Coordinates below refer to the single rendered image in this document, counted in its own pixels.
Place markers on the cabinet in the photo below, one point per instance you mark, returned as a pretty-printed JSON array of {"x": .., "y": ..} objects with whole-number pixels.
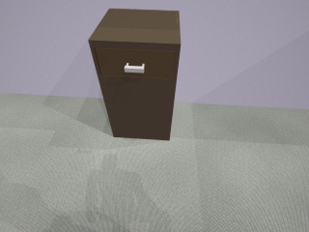
[{"x": 139, "y": 107}]

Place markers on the handle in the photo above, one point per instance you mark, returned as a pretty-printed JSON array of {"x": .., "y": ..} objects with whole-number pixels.
[{"x": 134, "y": 69}]

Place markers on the drawer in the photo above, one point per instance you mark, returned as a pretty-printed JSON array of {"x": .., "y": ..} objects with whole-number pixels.
[{"x": 157, "y": 63}]

